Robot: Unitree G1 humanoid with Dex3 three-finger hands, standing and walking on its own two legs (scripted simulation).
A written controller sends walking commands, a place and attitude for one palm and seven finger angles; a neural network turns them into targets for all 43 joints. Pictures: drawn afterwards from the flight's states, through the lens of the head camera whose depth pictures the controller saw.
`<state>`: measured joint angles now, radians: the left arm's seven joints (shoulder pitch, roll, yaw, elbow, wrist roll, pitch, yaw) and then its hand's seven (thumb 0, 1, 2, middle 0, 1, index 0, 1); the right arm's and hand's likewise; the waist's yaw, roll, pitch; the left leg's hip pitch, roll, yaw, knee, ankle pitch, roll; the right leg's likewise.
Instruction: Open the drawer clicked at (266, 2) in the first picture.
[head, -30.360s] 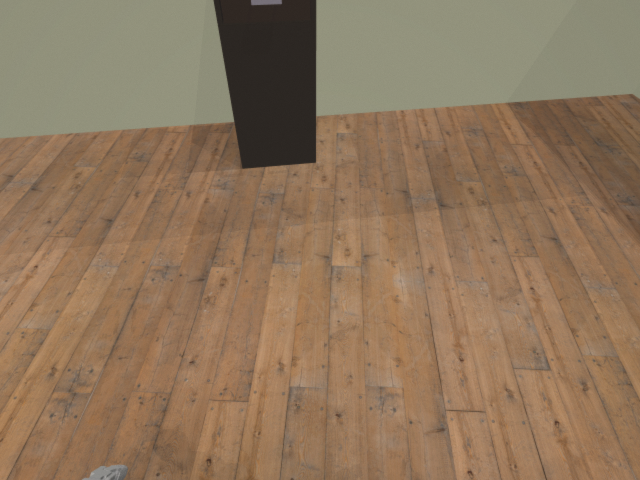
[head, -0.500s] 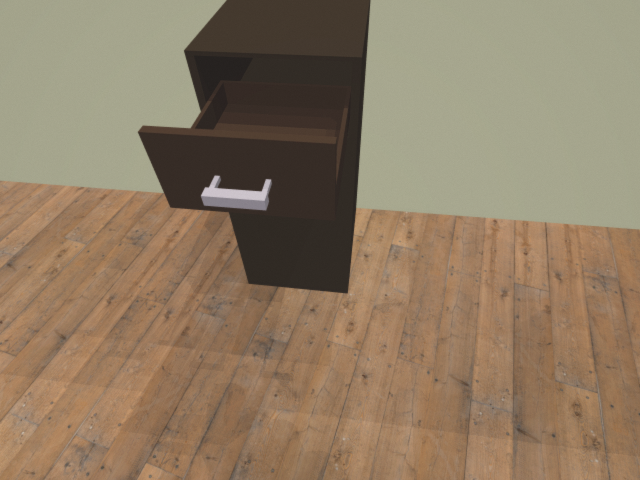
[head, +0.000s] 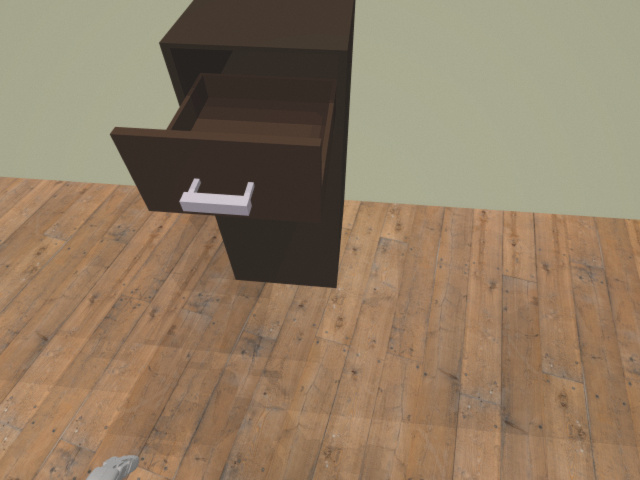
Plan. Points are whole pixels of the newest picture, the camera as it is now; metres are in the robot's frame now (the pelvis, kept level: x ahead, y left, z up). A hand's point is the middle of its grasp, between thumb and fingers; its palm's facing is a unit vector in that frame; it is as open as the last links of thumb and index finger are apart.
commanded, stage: look to check the result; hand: left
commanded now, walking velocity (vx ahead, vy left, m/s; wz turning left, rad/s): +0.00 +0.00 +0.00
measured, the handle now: (219, 194) +0.54 +0.20 +0.01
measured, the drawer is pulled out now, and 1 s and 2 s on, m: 0.29 0.29 0.29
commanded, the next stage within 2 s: stand and wait in 0.36 s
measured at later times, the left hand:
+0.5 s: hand out of the picture +0.11 +0.25 -0.16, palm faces -0.02 -0.94 -0.34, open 7.4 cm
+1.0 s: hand out of the picture +0.13 +0.26 -0.16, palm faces -0.03 -0.94 -0.35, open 7.4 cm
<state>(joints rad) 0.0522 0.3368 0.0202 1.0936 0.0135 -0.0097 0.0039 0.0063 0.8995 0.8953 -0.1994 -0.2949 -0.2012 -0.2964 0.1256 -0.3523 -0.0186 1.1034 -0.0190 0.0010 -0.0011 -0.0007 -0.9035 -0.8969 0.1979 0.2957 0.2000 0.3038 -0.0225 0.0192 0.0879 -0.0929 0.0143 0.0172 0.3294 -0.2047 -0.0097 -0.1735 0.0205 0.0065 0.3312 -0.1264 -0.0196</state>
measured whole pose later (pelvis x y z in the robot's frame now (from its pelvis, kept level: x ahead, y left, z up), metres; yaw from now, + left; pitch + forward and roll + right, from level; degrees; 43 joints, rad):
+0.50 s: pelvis +0.02 +0.00 +0.00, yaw +0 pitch -1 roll +0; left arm 0.07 0.33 0.02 1.12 0.01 -0.01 0.01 0.01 0.90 0.90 -0.20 -0.30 -0.20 -0.30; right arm 0.10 -0.33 -0.01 1.11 -0.02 0.00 -0.01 0.00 -0.90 -0.90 0.20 0.30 0.20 0.30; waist -0.01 0.01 0.09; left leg -0.06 0.02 0.02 0.30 -0.22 -0.01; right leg -0.14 0.03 0.01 0.31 -0.15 -0.02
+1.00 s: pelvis +0.03 +0.01 +0.00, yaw +0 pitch -1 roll +0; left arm 0.07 0.34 0.02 1.11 0.01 -0.01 0.01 0.01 0.90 0.90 -0.20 -0.29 -0.20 -0.30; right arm 0.11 -0.33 -0.01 1.12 -0.01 0.00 -0.01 0.00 -0.90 -0.90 0.20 0.30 0.20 0.30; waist -0.02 0.01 0.08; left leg -0.04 0.01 0.02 0.28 -0.23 -0.01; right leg -0.13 0.02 0.01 0.30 -0.16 -0.01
